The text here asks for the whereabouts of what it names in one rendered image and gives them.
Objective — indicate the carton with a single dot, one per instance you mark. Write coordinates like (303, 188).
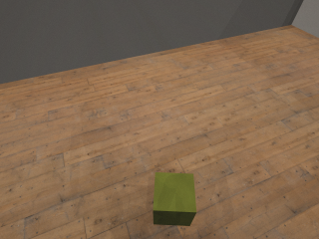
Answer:
(174, 199)

